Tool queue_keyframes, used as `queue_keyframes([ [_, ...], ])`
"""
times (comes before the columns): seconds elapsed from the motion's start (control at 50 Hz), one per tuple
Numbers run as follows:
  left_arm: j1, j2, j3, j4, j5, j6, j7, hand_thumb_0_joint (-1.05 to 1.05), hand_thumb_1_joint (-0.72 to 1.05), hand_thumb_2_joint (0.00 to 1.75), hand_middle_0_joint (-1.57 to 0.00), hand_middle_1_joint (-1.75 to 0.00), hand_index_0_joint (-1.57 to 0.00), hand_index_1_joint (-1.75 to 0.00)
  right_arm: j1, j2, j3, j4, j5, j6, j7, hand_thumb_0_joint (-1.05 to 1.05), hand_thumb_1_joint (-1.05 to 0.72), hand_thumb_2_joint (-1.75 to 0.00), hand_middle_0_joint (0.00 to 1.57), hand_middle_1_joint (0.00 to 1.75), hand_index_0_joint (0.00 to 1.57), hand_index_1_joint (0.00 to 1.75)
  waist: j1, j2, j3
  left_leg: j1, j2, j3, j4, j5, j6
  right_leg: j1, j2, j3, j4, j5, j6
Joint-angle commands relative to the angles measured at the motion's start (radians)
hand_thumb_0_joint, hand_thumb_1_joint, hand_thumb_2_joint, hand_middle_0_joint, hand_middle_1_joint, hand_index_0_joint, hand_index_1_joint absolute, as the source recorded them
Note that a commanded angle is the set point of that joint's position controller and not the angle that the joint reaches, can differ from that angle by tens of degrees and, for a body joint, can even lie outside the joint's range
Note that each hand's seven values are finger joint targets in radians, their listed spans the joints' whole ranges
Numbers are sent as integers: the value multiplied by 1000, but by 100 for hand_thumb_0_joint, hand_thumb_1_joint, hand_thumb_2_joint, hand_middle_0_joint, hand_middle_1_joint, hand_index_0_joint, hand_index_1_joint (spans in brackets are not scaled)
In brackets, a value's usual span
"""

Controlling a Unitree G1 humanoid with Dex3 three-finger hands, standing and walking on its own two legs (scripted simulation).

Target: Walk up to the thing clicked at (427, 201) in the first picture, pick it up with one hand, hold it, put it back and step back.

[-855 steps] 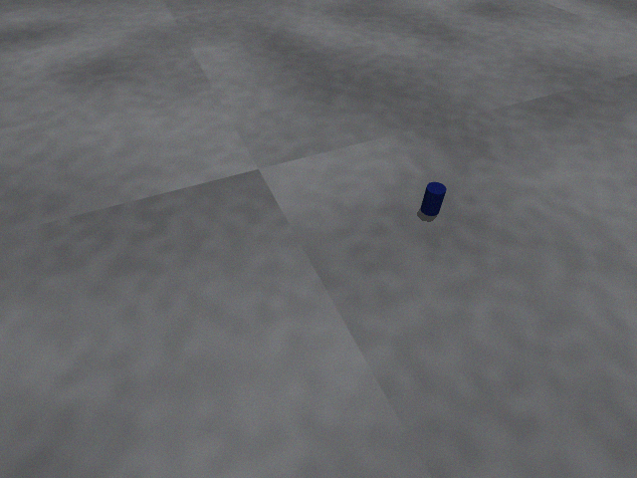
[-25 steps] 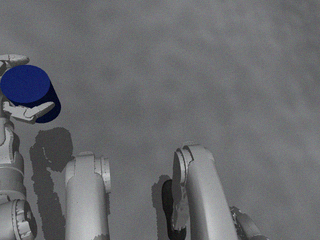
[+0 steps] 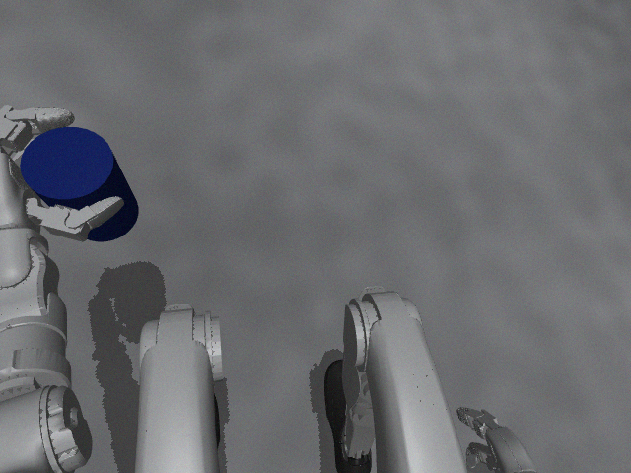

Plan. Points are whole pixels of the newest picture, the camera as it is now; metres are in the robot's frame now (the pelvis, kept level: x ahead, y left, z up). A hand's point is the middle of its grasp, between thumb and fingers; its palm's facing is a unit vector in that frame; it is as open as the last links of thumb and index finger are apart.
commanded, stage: settle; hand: left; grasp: from the side
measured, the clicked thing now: (88, 190) +0.47 +0.25 -0.09
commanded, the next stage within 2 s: lift in 0.22 s
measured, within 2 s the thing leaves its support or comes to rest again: neither
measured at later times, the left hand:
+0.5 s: hand (59, 175) +0.46 +0.25 -0.03, palm faces +0.24 -0.97 -0.08, open 11.7 cm
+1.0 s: hand (19, 170) +0.42 +0.24 +0.07, palm faces +0.20 -0.98 -0.09, open 11.7 cm
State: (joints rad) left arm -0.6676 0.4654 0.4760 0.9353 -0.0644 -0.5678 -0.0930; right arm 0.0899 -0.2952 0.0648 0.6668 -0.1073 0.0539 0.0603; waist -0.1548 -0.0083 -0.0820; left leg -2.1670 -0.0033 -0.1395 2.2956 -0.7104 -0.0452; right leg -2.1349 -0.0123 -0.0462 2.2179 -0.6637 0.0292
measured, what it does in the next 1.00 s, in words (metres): rises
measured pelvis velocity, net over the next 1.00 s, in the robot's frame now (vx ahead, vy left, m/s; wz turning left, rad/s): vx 0.01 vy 0.00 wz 0.04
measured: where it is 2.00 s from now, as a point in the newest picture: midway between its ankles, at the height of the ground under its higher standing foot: (277, 456)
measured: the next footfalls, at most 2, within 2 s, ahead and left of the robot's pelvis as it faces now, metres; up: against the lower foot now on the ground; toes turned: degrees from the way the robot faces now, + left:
none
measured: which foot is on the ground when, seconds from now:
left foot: down 0.00-1.00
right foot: down 0.00-1.00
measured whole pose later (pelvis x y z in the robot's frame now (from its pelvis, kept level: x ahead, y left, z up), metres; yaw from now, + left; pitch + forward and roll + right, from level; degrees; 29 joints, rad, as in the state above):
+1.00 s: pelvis +0.01 +0.00 +0.10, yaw +2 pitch +34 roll -4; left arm -0.41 0.33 0.34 0.57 -0.13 -0.39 -0.09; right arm 0.12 -0.27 0.01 0.60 -0.01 0.00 0.01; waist -0.08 0.02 -0.16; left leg -1.89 0.01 -0.09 1.98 -0.68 -0.03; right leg -1.87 -0.02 -0.02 1.93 -0.65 0.02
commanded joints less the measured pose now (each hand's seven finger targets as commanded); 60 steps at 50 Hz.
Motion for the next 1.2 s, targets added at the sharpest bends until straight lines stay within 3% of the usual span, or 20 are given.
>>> queue_keyframes([
  [0.0,-419,278,40,-317,-39,-130,5,0,-5,121,-111,-128,-110,-131,157,-211,-77,-39,2,-10,-19,0,-92,-91,20,30,20,30,2,259,-764,498,4,78,-292,204,55,405,19,-43,-220,206,-62],
  [0.06,-434,307,56,-341,-40,-125,0,0,-2,122,-113,-130,-112,-133,166,-207,-83,-26,5,-10,-20,0,-92,-91,20,30,20,30,23,279,-806,548,3,77,-297,241,51,400,16,-37,-213,227,-65],
  [0.12,-401,257,36,-266,-42,-117,2,0,-5,125,-115,-132,-114,-135,158,-201,-80,-31,8,-14,-20,0,-92,-91,20,30,20,30,9,244,-750,509,0,80,-304,213,54,387,14,-37,-224,207,-64],
  [0.18,-446,289,45,-310,-38,-128,8,0,-7,126,-115,-133,-114,-136,165,-193,-83,-19,7,-18,-21,0,-92,-91,20,30,20,30,18,240,-767,500,-1,90,-302,183,57,416,16,-28,-240,183,-62],
  [0.24,-448,253,15,-291,-36,-122,0,0,-6,126,-115,-133,-115,-136,154,-193,-86,-23,7,-23,-22,0,-91,-91,20,30,20,30,5,245,-766,509,-2,91,-306,185,58,399,13,-27,-242,187,-63],
  [0.28,-410,261,33,-263,-35,-117,6,0,-3,128,-116,-134,-115,-137,166,-198,-90,-19,8,-23,-22,0,-91,-91,20,30,20,30,19,236,-776,529,-2,91,-311,210,57,407,13,-27,-248,202,-62],
  [0.32,-427,261,32,-288,-35,-124,9,0,-1,119,-120,-137,-122,-136,159,-195,-89,-25,10,-23,-22,0,-95,-91,20,30,20,30,23,244,-774,532,-3,85,-329,194,53,392,11,-32,-244,185,-66],
  [0.36,-442,299,50,-338,-33,-128,9,0,-6,122,-122,-143,-124,-142,167,-195,-95,-19,12,-21,-23,0,-95,-91,20,30,20,30,37,273,-803,568,-2,90,-334,202,50,400,12,-28,-245,185,-68],
  [0.48,-422,294,45,-392,-58,-111,-27,0,-6,124,-124,-144,-127,-144,173,-194,-101,-24,27,-30,-30,0,-95,-91,20,30,20,30,37,257,-842,585,-4,96,-346,236,58,452,10,-17,-264,218,-65],
  [0.6,-274,198,8,-352,-77,-61,-41,0,-7,124,-122,-144,-125,-143,161,-194,-115,-61,49,-39,-36,0,-95,-91,20,30,20,30,43,202,-792,592,-5,95,-392,217,65,467,10,-18,-320,194,-67],
  [0.7,-329,254,21,-578,-87,-44,-27,0,-7,123,-122,-143,-125,-142,168,-183,-123,-82,64,-46,-45,0,-95,-91,20,30,20,30,64,242,-863,669,-3,90,-451,222,62,521,9,-6,-365,196,-70],
  [0.72,-231,192,-15,-491,-91,-24,-29,0,-9,122,-122,-143,-125,-142,160,-177,-122,-93,69,-50,-48,0,-95,-91,20,30,20,30,45,196,-815,636,-5,90,-454,202,69,539,8,-4,-388,187,-64],
  [0.8,-214,192,-8,-614,-104,-9,-11,0,-7,122,-121,-143,-124,-142,153,-164,-126,-115,79,-66,-58,0,-94,-91,20,30,20,30,74,191,-819,659,-3,98,-505,170,70,589,11,9,-448,160,-64],
  [0.82,-179,162,-38,-620,-103,1,-11,0,-9,123,-120,-143,-124,-142,147,-161,-126,-126,82,-66,-60,0,-94,-91,20,30,20,30,72,200,-819,686,-3,97,-523,177,69,597,9,11,-462,166,-65],
  [0.9,-146,144,-50,-718,-116,33,9,0,-9,120,-118,-140,-121,-139,142,-150,-130,-137,97,-82,-71,0,-94,-91,20,30,20,30,75,174,-811,737,-2,93,-583,165,71,657,11,18,-531,160,-63],
  [0.94,-116,110,-71,-734,-120,52,23,0,-9,120,-116,-139,-119,-138,139,-145,-128,-146,104,-89,-76,0,-93,-91,20,30,20,30,76,179,-800,787,1,89,-616,191,68,676,9,16,-555,183,-64],
  [1.0,-75,146,-55,-830,-110,72,46,0,-7,122,-117,-140,-120,-139,148,-140,-132,-150,110,-90,-83,0,-93,-91,20,30,20,30,104,208,-850,913,2,84,-673,263,65,743,9,20,-605,229,-66],
  [1.08,16,32,-110,-792,-121,103,68,0,-5,122,-115,-138,-118,-137,136,-117,-124,-145,118,-101,-89,0,-92,-91,20,30,20,30,82,146,-760,950,6,75,-739,282,67,805,12,13,-678,254,-60],
  [1.12,32,51,-103,-840,-117,104,75,0,-8,122,-114,-137,-116,-136,136,-113,-125,-145,120,-105,-93,0,-92,-91,20,30,20,30,105,149,-764,997,8,81,-772,296,67,857,13,17,-718,266,-58],
  [1.18,83,14,-160,-865,-106,123,81,0,-9,119,-112,-135,-115,-134,130,-100,-120,-147,120,-110,-102,0,-92,-91,20,30,20,30,95,140,-750,1060,7,87,-824,317,67,946,13,24,-787,302,-53],
])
